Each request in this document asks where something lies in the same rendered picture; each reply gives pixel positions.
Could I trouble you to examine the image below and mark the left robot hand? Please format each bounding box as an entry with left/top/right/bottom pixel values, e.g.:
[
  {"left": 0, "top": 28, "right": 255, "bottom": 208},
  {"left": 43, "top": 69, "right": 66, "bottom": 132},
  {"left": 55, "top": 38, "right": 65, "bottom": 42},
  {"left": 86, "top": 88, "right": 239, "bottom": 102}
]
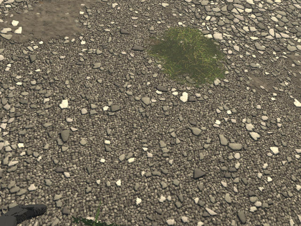
[{"left": 0, "top": 203, "right": 47, "bottom": 226}]

